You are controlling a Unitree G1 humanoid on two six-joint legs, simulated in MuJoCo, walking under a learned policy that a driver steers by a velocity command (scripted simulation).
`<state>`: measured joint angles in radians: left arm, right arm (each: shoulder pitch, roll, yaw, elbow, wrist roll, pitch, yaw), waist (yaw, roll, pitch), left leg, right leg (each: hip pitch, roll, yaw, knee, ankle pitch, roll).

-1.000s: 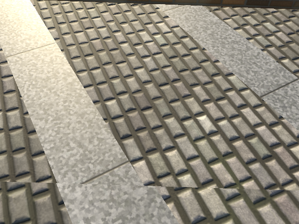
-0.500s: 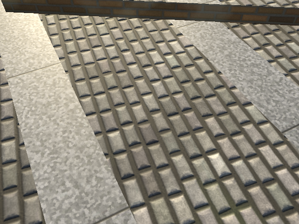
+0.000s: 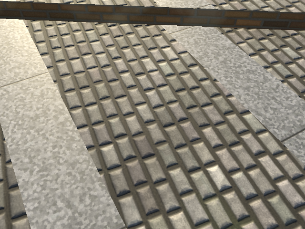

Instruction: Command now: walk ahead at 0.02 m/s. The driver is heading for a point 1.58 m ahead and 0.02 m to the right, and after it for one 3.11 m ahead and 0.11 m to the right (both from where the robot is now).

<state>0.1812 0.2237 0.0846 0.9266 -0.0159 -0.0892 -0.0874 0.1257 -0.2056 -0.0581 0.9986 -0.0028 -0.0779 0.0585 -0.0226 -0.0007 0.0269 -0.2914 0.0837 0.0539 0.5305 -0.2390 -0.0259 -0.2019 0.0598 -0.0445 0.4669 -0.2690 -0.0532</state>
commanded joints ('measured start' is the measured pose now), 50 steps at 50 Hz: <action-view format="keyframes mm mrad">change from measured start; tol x2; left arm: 1 36 87 21 -32 0 -8 4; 49 142 88 9 89 8 -13 -3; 50 174 99 14 100 13 -10 0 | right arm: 1 -11 -116 -24 -32 0 -7 -1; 17 -77 -117 -29 13 -4 -1 -14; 49 -35 -97 -8 92 -7 6 -22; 50 -13 -104 -11 99 -12 9 -23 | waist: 1 1 32 -59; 50 14 -10 -6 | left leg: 1 53 18 -20 -57 168 50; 12 79 1 -8 -45 150 43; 49 51 -17 8 -28 99 21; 50 46 -24 13 -29 9 25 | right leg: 1 4 -60 66 -63 209 -24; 49 -15 -87 96 -22 194 -28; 50 -11 -98 113 -55 75 -44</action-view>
